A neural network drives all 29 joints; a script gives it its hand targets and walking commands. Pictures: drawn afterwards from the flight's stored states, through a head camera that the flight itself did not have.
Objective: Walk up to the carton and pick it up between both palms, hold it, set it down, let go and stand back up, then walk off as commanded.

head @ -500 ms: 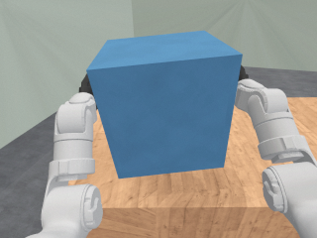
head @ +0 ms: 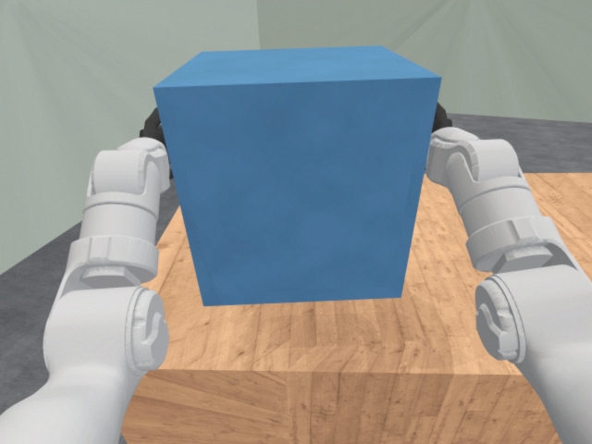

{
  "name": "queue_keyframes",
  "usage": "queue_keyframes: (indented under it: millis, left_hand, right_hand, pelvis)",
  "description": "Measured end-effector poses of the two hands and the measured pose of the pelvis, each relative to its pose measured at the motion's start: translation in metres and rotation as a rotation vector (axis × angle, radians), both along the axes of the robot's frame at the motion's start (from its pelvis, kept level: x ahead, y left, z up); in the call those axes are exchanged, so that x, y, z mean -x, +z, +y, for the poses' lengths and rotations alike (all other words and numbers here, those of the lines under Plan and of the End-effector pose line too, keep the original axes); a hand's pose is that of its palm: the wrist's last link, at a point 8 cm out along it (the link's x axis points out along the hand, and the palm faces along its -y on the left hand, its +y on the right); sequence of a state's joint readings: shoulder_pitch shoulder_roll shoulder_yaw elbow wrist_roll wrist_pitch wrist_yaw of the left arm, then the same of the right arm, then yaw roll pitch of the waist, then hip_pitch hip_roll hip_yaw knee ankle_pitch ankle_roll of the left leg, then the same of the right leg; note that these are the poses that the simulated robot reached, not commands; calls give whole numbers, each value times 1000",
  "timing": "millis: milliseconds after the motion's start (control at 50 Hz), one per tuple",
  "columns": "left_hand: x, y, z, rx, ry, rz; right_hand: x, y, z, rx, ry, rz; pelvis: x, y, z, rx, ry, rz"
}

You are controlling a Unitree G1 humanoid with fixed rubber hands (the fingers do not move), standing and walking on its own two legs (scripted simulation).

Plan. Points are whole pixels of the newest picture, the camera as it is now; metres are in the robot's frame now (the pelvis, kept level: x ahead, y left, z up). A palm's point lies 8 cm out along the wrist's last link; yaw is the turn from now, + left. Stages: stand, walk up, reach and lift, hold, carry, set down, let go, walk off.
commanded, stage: hold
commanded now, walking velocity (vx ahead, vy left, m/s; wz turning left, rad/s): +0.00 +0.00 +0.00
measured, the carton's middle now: (296, 169) +0.42 -0.01 +0.26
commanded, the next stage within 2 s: none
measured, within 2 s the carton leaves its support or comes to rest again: neither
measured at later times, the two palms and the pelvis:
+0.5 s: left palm (154, 171) +0.40 +0.18 +0.28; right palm (422, 157) +0.39 -0.18 +0.28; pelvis +0.03 +0.01 +0.00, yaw +0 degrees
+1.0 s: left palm (157, 164) +0.39 +0.17 +0.29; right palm (439, 141) +0.37 -0.19 +0.31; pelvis +0.01 +0.01 +0.00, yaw -1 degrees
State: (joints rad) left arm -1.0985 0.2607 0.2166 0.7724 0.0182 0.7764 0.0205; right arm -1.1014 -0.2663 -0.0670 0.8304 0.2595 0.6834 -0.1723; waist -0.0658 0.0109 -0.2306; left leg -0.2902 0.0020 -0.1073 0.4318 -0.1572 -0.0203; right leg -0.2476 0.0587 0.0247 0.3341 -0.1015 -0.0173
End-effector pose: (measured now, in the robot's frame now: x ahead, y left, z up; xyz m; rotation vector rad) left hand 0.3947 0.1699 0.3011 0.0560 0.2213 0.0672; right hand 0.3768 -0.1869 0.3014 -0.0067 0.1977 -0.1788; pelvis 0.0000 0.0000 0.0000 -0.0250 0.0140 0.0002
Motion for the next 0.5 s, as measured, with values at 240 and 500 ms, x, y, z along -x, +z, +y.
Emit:
queue_keyframes:
  millis: [240, 500]
  left_hand:
    - [-17, -12, -2, 5, -13, -6]
    - [-9, -23, 9, 1, 15, -26]
  right_hand:
    - [-15, -3, -2, 5, -10, -5]
    - [-15, -21, 8, -35, 14, -25]
  pelvis:
    - [-15, 2, 1, 0, -3, 7]
    - [-33, 3, 11, 8, 2, -30]
